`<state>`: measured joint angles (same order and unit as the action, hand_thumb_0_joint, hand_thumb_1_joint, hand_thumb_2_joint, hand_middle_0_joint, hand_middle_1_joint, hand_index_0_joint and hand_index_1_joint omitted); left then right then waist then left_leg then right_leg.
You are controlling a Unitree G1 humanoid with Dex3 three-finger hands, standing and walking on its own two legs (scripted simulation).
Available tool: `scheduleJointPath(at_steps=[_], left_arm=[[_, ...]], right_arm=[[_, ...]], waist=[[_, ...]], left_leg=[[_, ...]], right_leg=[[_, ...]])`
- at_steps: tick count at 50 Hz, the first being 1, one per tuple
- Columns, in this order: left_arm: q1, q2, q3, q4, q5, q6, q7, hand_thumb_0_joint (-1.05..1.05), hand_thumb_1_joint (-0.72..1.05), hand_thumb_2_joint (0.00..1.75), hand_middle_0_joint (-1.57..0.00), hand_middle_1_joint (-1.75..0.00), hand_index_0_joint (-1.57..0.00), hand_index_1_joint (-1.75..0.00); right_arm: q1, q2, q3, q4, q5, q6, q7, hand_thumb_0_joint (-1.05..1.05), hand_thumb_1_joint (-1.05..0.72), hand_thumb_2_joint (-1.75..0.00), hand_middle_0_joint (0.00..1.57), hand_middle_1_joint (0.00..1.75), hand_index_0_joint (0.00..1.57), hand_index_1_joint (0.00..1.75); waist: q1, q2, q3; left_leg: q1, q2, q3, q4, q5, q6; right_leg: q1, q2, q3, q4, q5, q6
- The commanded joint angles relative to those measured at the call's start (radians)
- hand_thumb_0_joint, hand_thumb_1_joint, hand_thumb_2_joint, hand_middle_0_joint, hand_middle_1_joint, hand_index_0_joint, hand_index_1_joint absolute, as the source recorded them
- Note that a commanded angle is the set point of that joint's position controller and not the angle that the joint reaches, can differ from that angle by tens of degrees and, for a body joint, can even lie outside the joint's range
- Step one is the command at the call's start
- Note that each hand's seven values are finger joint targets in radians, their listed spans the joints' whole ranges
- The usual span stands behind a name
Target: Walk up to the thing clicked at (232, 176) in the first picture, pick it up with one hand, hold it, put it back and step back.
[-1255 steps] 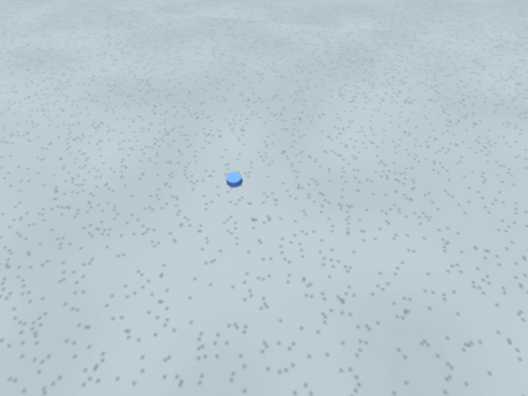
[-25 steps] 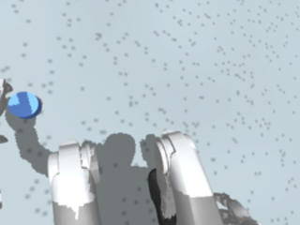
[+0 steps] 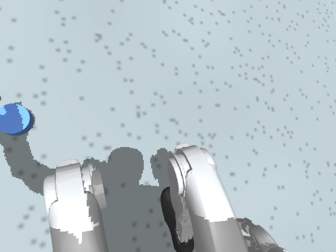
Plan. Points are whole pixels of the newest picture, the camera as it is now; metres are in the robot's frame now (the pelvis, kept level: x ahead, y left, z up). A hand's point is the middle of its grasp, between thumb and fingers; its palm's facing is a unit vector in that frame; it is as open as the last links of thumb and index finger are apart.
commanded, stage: rise first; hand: left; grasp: from above
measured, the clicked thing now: (14, 120) +0.45 +0.34 -0.29
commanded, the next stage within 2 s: approach in 0.88 s
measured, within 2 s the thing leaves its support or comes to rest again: neither
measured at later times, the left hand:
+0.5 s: hand out of the picture +0.40 +0.37 -0.19, palm faces -0.45 -0.14 -0.88, open 14.1 cm
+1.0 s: hand out of the picture +0.41 +0.37 -0.18, palm faces -0.45 -0.14 -0.88, open 14.1 cm
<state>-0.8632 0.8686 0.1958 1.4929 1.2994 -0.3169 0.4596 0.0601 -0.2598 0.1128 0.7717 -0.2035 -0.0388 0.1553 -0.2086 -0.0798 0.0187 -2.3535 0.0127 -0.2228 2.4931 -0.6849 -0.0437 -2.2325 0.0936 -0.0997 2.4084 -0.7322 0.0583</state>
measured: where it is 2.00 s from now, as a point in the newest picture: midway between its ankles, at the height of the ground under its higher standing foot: (138, 242)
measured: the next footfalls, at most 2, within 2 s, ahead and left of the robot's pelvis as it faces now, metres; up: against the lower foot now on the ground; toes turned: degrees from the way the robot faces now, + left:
none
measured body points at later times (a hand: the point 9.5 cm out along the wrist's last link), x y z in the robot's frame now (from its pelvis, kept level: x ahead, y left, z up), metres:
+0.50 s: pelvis +0.00 +0.00 +0.00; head +0.24 +0.11 +0.36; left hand +0.42 +0.37 -0.14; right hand +0.09 -0.26 -0.10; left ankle +0.07 +0.14 -0.27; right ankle +0.09 -0.12 -0.27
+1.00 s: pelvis +0.00 +0.00 +0.00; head +0.23 +0.11 +0.37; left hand +0.43 +0.37 -0.13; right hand +0.09 -0.26 -0.09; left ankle +0.07 +0.14 -0.27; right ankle +0.09 -0.12 -0.27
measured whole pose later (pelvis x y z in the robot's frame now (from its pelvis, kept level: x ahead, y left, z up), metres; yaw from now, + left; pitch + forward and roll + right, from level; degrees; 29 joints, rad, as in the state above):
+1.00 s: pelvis +0.00 +0.00 +0.00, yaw -1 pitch +30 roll -10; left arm -0.90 0.90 0.18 1.50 1.29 -0.31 0.42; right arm 0.06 -0.27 0.14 0.74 -0.20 -0.04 0.15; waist -0.22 -0.08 0.02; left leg -2.35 0.01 -0.23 2.48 -0.68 -0.04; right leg -2.22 0.09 -0.11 2.39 -0.72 0.06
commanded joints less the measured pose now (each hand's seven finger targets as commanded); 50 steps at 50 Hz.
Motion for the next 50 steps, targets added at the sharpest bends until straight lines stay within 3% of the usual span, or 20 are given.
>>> scheduleJointPath(at_steps=[1, 7, 11, 14, 16, 22, 25, 28, 32, 34, 38, 39, 40, 41, 43, 45, 46, 48, 49, 50], left_arm=[[-0.249, 0.307, 0.038, -0.121, -0.024, -0.006, 0.043, 0.0, -0.55, 1.01, -0.07, -1.03, -0.06, -1.03], [-0.252, 0.32, 0.029, -0.114, -0.011, -0.003, 0.039, 0.0, -0.56, 1.02, -0.07, -1.03, -0.06, -1.03], [-0.261, 0.338, 0.046, -0.138, -0.025, -0.003, 0.038, 0.0, -0.57, 1.03, -0.07, -1.02, -0.06, -1.03], [-0.245, 0.312, 0.017, -0.106, -0.021, 0.002, 0.026, 0.0, -0.57, 1.02, -0.07, -1.02, -0.06, -1.03], [-0.263, 0.3, 0.013, -0.108, -0.034, -0.002, 0.026, 0.0, -0.56, 1.01, -0.07, -1.03, -0.06, -1.03], [-0.259, 0.321, 0.019, -0.133, -0.026, -0.013, 0.023, 0.0, -0.56, 1.02, -0.07, -1.04, -0.06, -1.04], [-0.263, 0.317, 0.021, -0.138, -0.025, -0.015, 0.027, 0.0, -0.57, 1.02, -0.07, -1.03, -0.06, -1.04], [-0.261, 0.327, 0.03, -0.143, -0.024, -0.012, 0.032, 0.0, -0.57, 1.03, -0.07, -1.03, -0.06, -1.04], [-0.256, 0.29, 0.001, -0.118, -0.016, 0.005, 0.03, 0.0, -0.57, 1.02, -0.07, -1.05, -0.06, -1.05], [-0.281, 0.321, 0.029, -0.166, -0.028, 0.007, 0.032, 0.0, -0.57, 1.03, -0.07, -1.04, -0.06, -1.04], [-0.259, 0.271, -0.016, -0.104, -0.03, 0.02, 0.015, 0.0, -0.57, 1.02, -0.07, -1.06, -0.07, -1.06], [-0.276, 0.272, -0.015, -0.111, -0.039, 0.021, 0.011, 0.0, -0.56, 1.02, -0.07, -1.05, -0.07, -1.05], [-0.299, 0.314, 0.008, -0.148, -0.042, 0.016, 0.01, 0.0, -0.56, 1.02, -0.07, -1.05, -0.07, -1.05], [-0.26, 0.307, 0.005, -0.096, -0.04, 0.022, 0.004, 0.0, -0.57, 1.03, -0.07, -1.05, -0.06, -1.05], [-0.281, 0.324, 0.01, -0.123, -0.041, 0.015, 0.003, 0.0, -0.57, 1.02, -0.07, -1.05, -0.06, -1.06], [-0.28, 0.301, -0.006, -0.092, -0.04, 0.01, 0.0, 0.0, -0.56, 1.02, -0.07, -1.05, -0.07, -1.05], [-0.31, 0.334, 0.01, -0.15, -0.036, 0.002, 0.0, 0.0, -0.56, 1.02, -0.07, -1.06, -0.07, -1.06], [-0.289, 0.352, 0.025, -0.128, -0.035, -0.001, 0.001, 0.0, -0.57, 1.02, -0.07, -1.04, -0.07, -1.05], [-0.273, 0.345, 0.02, -0.107, -0.032, -0.002, 0.002, 0.0, -0.61, 1.1, -0.08, -1.01, -0.04, -1.05], [-0.259, 0.32, 0.01, -0.088, -0.03, -0.001, 0.002, 0.0, -0.56, 1.02, -0.07, -1.08, -0.07, -1.07]], right_arm=[[0.174, -0.274, -0.077, -0.009, 0.0, -0.01, -0.016, 0.0, -0.9, -0.9, 0.2, 0.3, 0.2, 0.3], [0.177, -0.279, -0.066, -0.011, -0.008, -0.016, -0.012, 0.0, -0.9, -0.9, 0.2, 0.3, 0.2, 0.3], [0.171, -0.287, -0.063, -0.018, -0.011, -0.015, -0.014, 0.0, -0.9, -0.9, 0.2, 0.3, 0.2, 0.3], [0.168, -0.282, -0.064, -0.017, -0.008, -0.014, -0.013, 0.0, -0.9, -0.9, 0.2, 0.3, 0.2, 0.3], [0.175, -0.285, -0.058, -0.023, -0.014, -0.014, -0.011, 0.0, -0.9, -0.9, 0.2, 0.3, 0.2, 0.3], [0.174, -0.288, -0.055, -0.022, -0.01, -0.013, -0.014, 0.0, -0.9, -0.9, 0.2, 0.3, 0.2, 0.3], [0.175, -0.288, -0.057, -0.026, -0.006, -0.013, -0.012, 0.0, -0.9, -0.9, 0.2, 0.3, 0.2, 0.3], [0.167, -0.288, -0.063, -0.028, 0.001, -0.011, -0.013, 0.0, -0.9, -0.9, 0.2, 0.3, 0.2, 0.3], [0.175, -0.28, -0.065, -0.025, 0.003, -0.012, -0.011, 0.0, -0.9, -0.9, 0.2, 0.3, 0.2, 0.3], [0.184, -0.286, -0.066, -0.025, 0.001, -0.01, -0.013, 0.0, -0.9, -0.9, 0.2, 0.3, 0.2, 0.3], [0.187, -0.277, -0.063, -0.024, 0.003, -0.008, -0.013, 0.0, -0.9, -0.9, 0.2, 0.3, 0.2, 0.3], [0.19, -0.277, -0.065, -0.025, 0.004, -0.009, -0.013, 0.0, -0.9, -0.9, 0.2, 0.3, 0.2, 0.3], [0.189, -0.283, -0.067, -0.029, 0.007, -0.01, -0.016, 0.0, -0.9, -0.9, 0.2, 0.3, 0.2, 0.3], [0.186, -0.279, -0.065, -0.028, 0.007, -0.011, -0.017, 0.0, -0.9, -0.9, 0.2, 0.3, 0.2, 0.3], [0.182, -0.279, -0.058, -0.031, 0.004, -0.011, -0.019, 0.0, -0.9, -0.9, 0.2, 0.3, 0.2, 0.3], [0.182, -0.279, -0.053, -0.033, 0.003, -0.011, -0.019, 0.0, -0.9, -0.9, 0.2, 0.3, 0.2, 0.3], [0.179, -0.279, -0.053, -0.035, 0.004, -0.009, -0.021, 0.0, -0.9, -0.9, 0.2, 0.3, 0.2, 0.3], [0.174, -0.28, -0.051, -0.038, 0.004, -0.006, -0.024, 0.0, -0.9, -0.9, 0.2, 0.3, 0.2, 0.3], [0.178, -0.278, -0.049, -0.032, 0.003, -0.007, -0.024, 0.0, -0.91, -0.9, 0.2, 0.3, 0.2, 0.3], [0.18, -0.28, -0.048, -0.03, -0.004, -0.008, -0.024, 0.0, -0.9, -0.9, 0.2, 0.3, 0.2, 0.3]], waist=[[0.018, 0.372, -0.671], [0.008, 0.409, -0.664], [0.012, 0.425, -0.669], [0.008, 0.403, -0.654], [-0.012, 0.377, -0.626], [0.007, 0.411, -0.663], [-0.004, 0.425, -0.655], [0.013, 0.441, -0.672], [0.002, 0.409, -0.644], [0.013, 0.423, -0.683], [-0.01, 0.366, -0.65], [-0.018, 0.369, -0.641], [-0.002, 0.372, -0.671], [0.001, 0.367, -0.653], [0.006, 0.38, -0.661], [-0.016, 0.346, -0.625], [-0.001, 0.38, -0.664], [0.009, 0.376, -0.673], [0.005, 0.376, -0.651], [-0.006, 0.362, -0.635]], left_leg=[[0.526, 0.008, 0.135, -0.236, 0.178, 0.062], [0.553, 0.01, 0.132, -0.236, 0.199, 0.058], [0.559, 0.009, 0.131, -0.241, 0.195, 0.057], [0.532, 0.009, 0.133, -0.239, 0.169, 0.059], [0.506, 0.007, 0.127, -0.244, 0.144, 0.061], [0.562, 0.01, 0.121, -0.246, 0.196, 0.057], [0.563, 0.009, 0.119, -0.253, 0.195, 0.053], [0.572, 0.01, 0.123, -0.256, 0.2, 0.052], [0.55, 0.01, 0.126, -0.252, 0.192, 0.058], [0.559, 0.007, 0.132, -0.252, 0.205, 0.058], [0.53, 0.008, 0.128, -0.248, 0.193, 0.065], [0.513, 0.007, 0.129, -0.25, 0.181, 0.064], [0.528, 0.008, 0.126, -0.255, 0.178, 0.063], [0.522, 0.007, 0.126, -0.255, 0.167, 0.062], [0.52, 0.008, 0.132, -0.252, 0.174, 0.061], [0.495, 0.008, 0.128, -0.246, 0.156, 0.065], [0.516, 0.007, 0.13, -0.252, 0.165, 0.062], [0.51, 0.009, 0.13, -0.243, 0.167, 0.063], [0.507, 0.007, 0.134, -0.245, 0.166, 0.062], [0.504, 0.007, 0.131, -0.243, 0.167, 0.063]], right_leg=[[0.271, 0.009, -0.1, -0.239, 0.252, -0.083], [0.269, 0.009, -0.105, -0.229, 0.269, -0.084], [0.269, 0.007, -0.111, -0.23, 0.266, -0.082], [0.259, 0.01, -0.109, -0.236, 0.249, -0.083], [0.26, 0.009, -0.117, -0.242, 0.229, -0.081], [0.263, 0.01, -0.117, -0.229, 0.267, -0.082], [0.256, 0.006, -0.122, -0.222, 0.263, -0.084], [0.243, 0.006, -0.118, -0.223, 0.266, -0.085], [0.242, 0.009, -0.111, -0.24, 0.269, -0.084], [0.272, 0.004, -0.108, -0.245, 0.279, -0.079], [0.276, 0.008, -0.106, -0.257, 0.278, -0.076], [0.283, 0.008, -0.104, -0.263, 0.269, -0.076], [0.281, 0.007, -0.106, -0.26, 0.262, -0.077], [0.276, 0.007, -0.104, -0.255, 0.248, -0.08], [0.299, 0.007, -0.099, -0.26, 0.255, -0.079], [0.286, 0.009, -0.104, -0.262, 0.242, -0.077], [0.303, 0.009, -0.099, -0.265, 0.247, -0.079], [0.302, 0.01, -0.097, -0.257, 0.246, -0.079], [0.302, 0.008, -0.096, -0.257, 0.244, -0.08], [0.298, 0.009, -0.101, -0.26, 0.249, -0.077]])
